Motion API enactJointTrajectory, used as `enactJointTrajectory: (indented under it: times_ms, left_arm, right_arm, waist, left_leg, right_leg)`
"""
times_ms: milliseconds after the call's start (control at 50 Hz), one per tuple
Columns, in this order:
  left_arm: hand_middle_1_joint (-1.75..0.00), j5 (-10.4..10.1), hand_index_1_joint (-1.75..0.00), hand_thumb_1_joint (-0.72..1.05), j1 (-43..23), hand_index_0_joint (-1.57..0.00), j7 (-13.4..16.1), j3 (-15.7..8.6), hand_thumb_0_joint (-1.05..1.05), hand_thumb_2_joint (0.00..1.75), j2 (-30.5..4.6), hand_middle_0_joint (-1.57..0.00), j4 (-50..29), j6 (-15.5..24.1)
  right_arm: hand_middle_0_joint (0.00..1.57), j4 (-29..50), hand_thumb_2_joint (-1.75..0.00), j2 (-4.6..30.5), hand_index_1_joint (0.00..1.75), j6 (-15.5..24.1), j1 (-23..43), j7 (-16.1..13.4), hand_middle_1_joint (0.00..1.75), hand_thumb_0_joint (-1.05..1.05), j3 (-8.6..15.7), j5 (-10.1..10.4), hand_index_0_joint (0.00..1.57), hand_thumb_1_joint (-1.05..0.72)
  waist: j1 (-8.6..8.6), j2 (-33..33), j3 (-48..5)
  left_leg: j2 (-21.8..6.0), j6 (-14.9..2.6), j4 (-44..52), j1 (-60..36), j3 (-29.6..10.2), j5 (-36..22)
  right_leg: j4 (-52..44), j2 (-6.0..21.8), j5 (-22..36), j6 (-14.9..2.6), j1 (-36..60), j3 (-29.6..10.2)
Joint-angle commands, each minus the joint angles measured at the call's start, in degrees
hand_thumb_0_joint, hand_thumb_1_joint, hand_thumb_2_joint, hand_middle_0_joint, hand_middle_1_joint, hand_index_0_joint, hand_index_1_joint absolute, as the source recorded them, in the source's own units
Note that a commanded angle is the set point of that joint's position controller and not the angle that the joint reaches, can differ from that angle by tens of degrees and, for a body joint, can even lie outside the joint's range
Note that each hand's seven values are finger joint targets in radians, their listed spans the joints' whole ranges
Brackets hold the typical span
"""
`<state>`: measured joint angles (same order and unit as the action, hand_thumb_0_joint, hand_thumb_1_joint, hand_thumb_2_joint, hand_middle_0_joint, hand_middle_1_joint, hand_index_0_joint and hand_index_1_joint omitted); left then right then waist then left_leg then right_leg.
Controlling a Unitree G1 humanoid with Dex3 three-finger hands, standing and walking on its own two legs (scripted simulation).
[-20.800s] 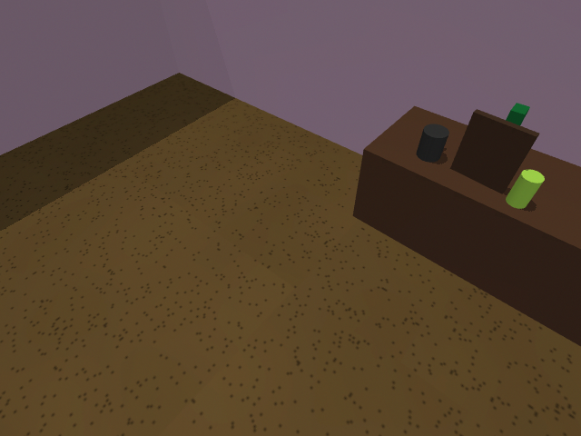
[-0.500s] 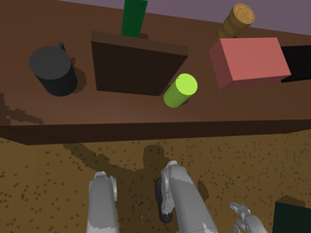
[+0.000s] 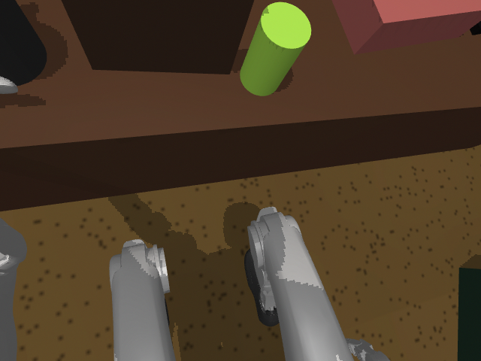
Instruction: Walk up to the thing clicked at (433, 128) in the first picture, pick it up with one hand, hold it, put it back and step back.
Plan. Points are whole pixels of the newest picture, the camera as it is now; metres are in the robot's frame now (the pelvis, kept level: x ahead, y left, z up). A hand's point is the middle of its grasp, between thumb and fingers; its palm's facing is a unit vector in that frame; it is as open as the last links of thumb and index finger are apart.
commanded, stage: close in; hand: left
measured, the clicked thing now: out of the picture +0.60 +0.24 +0.03
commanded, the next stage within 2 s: close in 0.30 s
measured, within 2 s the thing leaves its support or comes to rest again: leaves its support in 1.76 s
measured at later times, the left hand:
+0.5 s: hand out of the picture +0.59 +0.26 +0.03, palm faces +0.27 -0.96 -0.01, open 17.7 cm
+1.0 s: hand out of the picture +0.60 +0.25 +0.03, palm faces +0.27 -0.96 +0.00, open 16.2 cm
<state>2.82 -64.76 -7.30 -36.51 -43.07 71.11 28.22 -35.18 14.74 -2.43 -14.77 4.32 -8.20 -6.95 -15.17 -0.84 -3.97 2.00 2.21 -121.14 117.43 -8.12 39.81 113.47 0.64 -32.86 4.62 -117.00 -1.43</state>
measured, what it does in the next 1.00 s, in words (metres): stands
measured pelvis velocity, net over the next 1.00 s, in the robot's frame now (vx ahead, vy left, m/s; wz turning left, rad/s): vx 0.00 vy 0.01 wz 0.02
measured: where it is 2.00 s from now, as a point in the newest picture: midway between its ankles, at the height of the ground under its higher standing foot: (213, 322)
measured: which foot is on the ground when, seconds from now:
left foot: down 0.00-1.00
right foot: down 0.00-1.00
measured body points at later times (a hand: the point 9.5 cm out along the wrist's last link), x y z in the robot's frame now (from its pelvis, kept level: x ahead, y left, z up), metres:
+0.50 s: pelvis +0.01 +0.00 +0.01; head +0.24 +0.07 +0.38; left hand +0.57 +0.31 +0.03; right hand +0.04 -0.27 -0.09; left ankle +0.07 +0.13 -0.39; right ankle +0.12 -0.16 -0.39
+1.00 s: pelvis +0.00 +0.01 +0.00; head +0.24 +0.08 +0.37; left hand +0.58 +0.30 +0.03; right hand +0.03 -0.26 -0.10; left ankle +0.07 +0.13 -0.39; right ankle +0.12 -0.16 -0.39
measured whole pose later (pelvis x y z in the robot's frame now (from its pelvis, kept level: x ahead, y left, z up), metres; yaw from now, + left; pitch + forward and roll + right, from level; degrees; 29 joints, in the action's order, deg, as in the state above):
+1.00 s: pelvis +0.00 +0.01 +0.00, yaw +1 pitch +37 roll -8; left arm 3.7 -71.9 0.1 -25.0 -36.7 71.3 24.7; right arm -35.7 15.7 -3.6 -14.4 4.2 -5.8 -5.8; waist -14.4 -0.7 -5.5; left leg 3.3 0.7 -121.8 119.2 -6.6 39.6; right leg 114.4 2.1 -33.9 3.1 -117.9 -2.5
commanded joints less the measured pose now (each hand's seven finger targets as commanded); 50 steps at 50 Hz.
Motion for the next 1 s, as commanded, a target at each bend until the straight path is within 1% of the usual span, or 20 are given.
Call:
enactJointTrajectory:
  times_ms: [0,60,120,180,220,240,280,300,380,400,480,560,580,640,680,720,740,860,960,980]
  left_arm:
    - [-0.09,1.0,-0.09,-0.55,-25.0,-0.04,2.4,2.8,0.00,0.10,-17.2,-0.02,-13.7,1.0]
    - [-0.09,0.6,-0.07,-0.54,-26.1,-0.05,2.0,5.6,0.00,0.07,-15.4,-0.03,-14.7,-0.3]
    - [-0.09,-0.3,-0.07,-0.57,-23.8,-0.06,2.1,4.2,0.00,0.05,-15.6,-0.03,-11.6,-1.6]
    - [-0.09,-1.3,-0.06,-0.60,-23.5,-0.06,2.1,4.8,0.00,0.04,-12.9,-0.03,-11.5,-1.9]
    - [-0.09,-0.5,-0.06,-0.60,-22.0,-0.06,2.3,5.3,0.00,0.04,-12.3,-0.03,-10.2,-2.2]
    - [-0.09,-0.1,-0.06,-0.61,-21.9,-0.06,2.5,5.2,0.00,0.04,-12.8,-0.03,-10.5,-2.2]
    - [-0.08,-0.3,-0.06,-0.61,-23.2,-0.06,2.7,7.4,0.00,0.03,-9.2,-0.04,-11.4,-2.1]
    - [-0.09,-0.6,-0.06,-0.61,-23.2,-0.06,2.9,6.9,0.00,0.03,-8.8,-0.04,-12.3,-2.2]
    - [-0.08,-1.1,-0.06,-0.61,-27.3,-0.06,3.0,9.6,0.00,0.03,-6.5,-0.04,-17.0,-2.1]
    - [-0.06,-0.9,-0.05,-0.61,-27.7,-0.07,2.9,11.0,0.00,0.03,-4.9,-0.06,-16.8,-2.2]
    - [-0.14,-0.9,-0.12,-0.61,-27.9,-0.17,4.2,10.9,0.00,0.05,-4.3,-0.15,-17.4,-2.3]
    - [-0.19,-0.2,-0.18,-0.61,-28.0,-0.22,5.0,12.9,0.00,0.09,-1.7,-0.20,-14.2,-2.3]
    - [-0.21,0.2,-0.19,-0.61,-27.8,-0.23,5.5,12.2,0.00,0.10,-3.1,-0.22,-14.3,-2.3]
    - [-0.22,0.0,-0.20,-0.61,-27.3,-0.25,6.0,12.3,0.00,0.11,-1.8,-0.23,-13.7,-2.1]
    - [-0.23,0.0,-0.21,-0.61,-28.0,-0.26,5.9,13.7,0.00,0.13,0.2,-0.24,-12.1,-2.0]
    - [-0.26,0.4,-0.25,-0.60,-29.4,-0.29,6.5,12.3,0.00,0.16,-2.6,-0.27,-12.8,-1.8]
    - [-0.27,0.3,-0.25,-0.60,-29.2,-0.29,6.7,12.8,0.00,0.17,-1.1,-0.27,-11.7,-1.9]
    - [-0.33,0.9,-0.31,-0.55,-31.7,-0.36,7.6,12.8,0.00,0.21,-2.3,-0.34,-11.5,-1.0]
    - [-0.41,1.8,-0.39,-0.51,-31.7,-0.44,7.9,12.8,0.00,0.28,-2.4,-0.42,-9.4,-1.0]
    - [-0.42,1.8,-0.41,-0.50,-31.1,-0.45,7.9,13.4,0.00,0.29,-1.0,-0.43,-8.1,-1.3]
  right_arm:
    - [0.20,0.7,-0.89,15.0,0.30,-0.6,-13.4,-2.0,0.30,0.00,6.5,0.6,0.20,-0.89]
    - [0.20,0.8,-0.89,14.9,0.30,-0.9,-13.2,-1.9,0.30,0.00,6.1,0.9,0.20,-0.89]
    - [0.20,0.9,-0.89,14.8,0.30,-1.1,-13.2,-2.2,0.30,0.00,5.8,1.6,0.20,-0.89]
    - [0.20,1.0,-0.89,14.7,0.30,-1.3,-12.9,-2.2,0.30,0.00,5.7,1.9,0.20,-0.90]
    - [0.20,1.2,-0.89,14.7,0.30,-1.4,-12.7,-2.0,0.30,0.00,6.0,1.9,0.20,-0.90]
    - [0.20,1.4,-0.89,15.0,0.30,-1.5,-12.7,-1.9,0.30,0.00,6.3,1.9,0.20,-0.90]
    - [0.20,1.4,-0.89,14.8,0.30,-1.5,-12.8,-1.7,0.30,0.00,6.6,1.8,0.20,-0.90]
    - [0.20,1.5,-0.89,15.0,0.30,-1.5,-13.3,-1.7,0.30,0.00,6.9,1.9,0.20,-0.90]
    - [0.20,1.1,-0.90,15.2,0.30,-1.4,-14.2,-1.8,0.30,0.00,7.8,2.1,0.20,-0.91]
    - [0.20,0.7,-0.89,15.2,0.30,-1.4,-14.4,-1.8,0.30,0.00,8.0,2.1,0.20,-0.89]
    - [0.20,-0.3,-0.89,14.7,0.30,-1.3,-14.5,-1.9,0.30,0.00,7.8,1.9,0.20,-0.89]
    - [0.20,-0.9,-0.89,14.7,0.30,-1.2,-14.0,-1.8,0.30,0.00,7.9,1.7,0.20,-0.90]
    - [0.20,-0.6,-0.89,14.6,0.30,-1.3,-13.7,-1.8,0.30,0.00,7.9,1.8,0.20,-0.90]
    - [0.20,-0.4,-0.89,14.4,0.30,-1.2,-13.4,-1.5,0.30,0.00,7.6,1.6,0.20,-0.90]
    - [0.20,-0.4,-0.89,14.7,0.30,-1.2,-13.3,-1.4,0.30,0.00,7.6,1.5,0.20,-0.90]
    - [0.20,-0.3,-0.89,14.9,0.30,-1.3,-13.8,-1.3,0.30,0.00,7.7,1.5,0.20,-0.90]
    - [0.20,-0.1,-0.89,14.5,0.30,-1.2,-13.2,-1.4,0.30,0.00,7.5,1.5,0.20,-0.90]
    - [0.20,-0.2,-0.89,14.6,0.30,-1.0,-12.8,-1.3,0.30,0.00,7.4,1.1,0.20,-0.90]
    - [0.20,0.0,-0.89,14.6,0.30,-1.5,-13.1,-0.9,0.30,0.00,7.0,0.9,0.20,-0.90]
    - [0.20,0.2,-0.89,14.8,0.30,-1.5,-13.4,-1.0,0.30,0.00,7.3,0.9,0.20,-0.90]
  waist:
    - [-0.33,-16.8,-44.0]
    - [-0.65,-17.7,-41.9]
    - [-0.45,-14.1,-38.7]
    - [-0.88,-13.3,-35.8]
    - [-0.36,-14.1,-35.1]
    - [0.03,-14.3,-35.4]
    - [-0.73,-14.7,-36.1]
    - [-0.49,-14.4,-37.7]
    - [-0.43,-17.5,-42.5]
    - [-1.07,-18.4,-42.4]
    - [-0.34,-17.6,-43.2]
    - [-1.40,-17.8,-39.6]
    - [-0.99,-16.1,-39.2]
    - [-0.86,-16.0,-39.8]
    - [-1.80,-16.9,-38.3]
    - [-1.43,-15.9,-40.7]
    - [-1.52,-15.0,-39.9]
    - [-1.97,-15.3,-38.4]
    - [-2.01,-16.4,-38.9]
    - [-2.29,-15.8,-39.2]
  left_leg:
    - [-1.7,-2.88,18.4,-26.7,5.1,-3.2]
    - [-1.7,-3.05,18.1,-24.4,5.4,-1.9]
    - [-1.5,-3.57,16.8,-20.2,5.7,-3.2]
    - [-1.5,-3.51,17.3,-19.1,5.2,-4.0]
    - [-1.7,-3.23,17.8,-20.5,4.8,-4.2]
    - [-1.7,-3.10,18.3,-21.1,4.7,-4.2]
    - [-1.7,-3.03,17.6,-22.0,4.9,-6.0]
    - [-1.6,-3.08,17.3,-22.6,5.1,-7.7]
    - [-1.8,-2.28,18.3,-29.2,4.1,-11.2]
    - [-1.8,-2.13,18.1,-31.2,3.8,-12.8]
    - [-1.6,-2.24,17.0,-31.3,4.3,-15.8]
    - [-1.5,-2.07,17.4,-30.6,3.7,-14.0]
    - [-1.4,-2.40,17.5,-28.4,4.0,-11.4]
    - [-1.3,-2.26,17.2,-29.2,3.9,-13.5]
    - [-1.5,-1.87,17.7,-30.6,2.8,-13.6]
    - [-1.4,-2.12,17.2,-29.9,3.1,-13.5]
    - [-1.3,-2.26,16.8,-29.5,3.3,-13.1]
    - [-1.2,-2.32,17.4,-26.5,3.2,-7.3]
    - [-1.2,-2.00,17.0,-27.4,2.8,-9.1]
    - [-1.2,-2.05,17.1,-27.7,2.8,-8.8]
  right_leg:
    - [-12.3,-0.3,2.1,-5.57,25.5,5.7]
    - [-11.5,-0.2,1.2,-5.90,24.4,5.5]
    - [-11.6,-0.2,2.4,-5.79,25.1,5.4]
    - [-11.4,0.0,3.0,-5.92,23.4,5.5]
    - [-11.1,-0.1,3.0,-6.11,21.9,5.7]
    - [-11.0,-0.1,2.9,-6.21,21.9,5.8]
    - [-10.8,-0.1,4.8,-6.31,22.0,5.6]
    - [-10.7,0.0,6.2,-6.28,23.4,5.6]
    - [-9.8,0.3,8.2,-6.64,22.3,5.8]
    - [-9.6,0.5,9.3,-6.69,21.4,5.9]
    - [-9.5,0.5,11.5,-6.67,22.7,5.6]
    - [-9.2,0.7,9.7,-6.86,19.4,5.8]
    - [-9.8,0.5,8.0,-6.75,20.2,5.6]
    - [-9.3,0.7,9.5,-6.82,20.1,5.7]
    - [-8.3,0.9,9.2,-6.94,17.3,6.0]
    - [-8.6,0.7,9.3,-6.85,19.2,5.9]
    - [-8.6,0.9,9.2,-6.72,18.9,5.7]
    - [-8.4,0.8,5.0,-6.55,17.5,5.7]
    - [-7.2,0.9,6.1,-6.71,16.5,5.8]
    - [-7.4,0.8,5.9,-6.71,16.4,5.8]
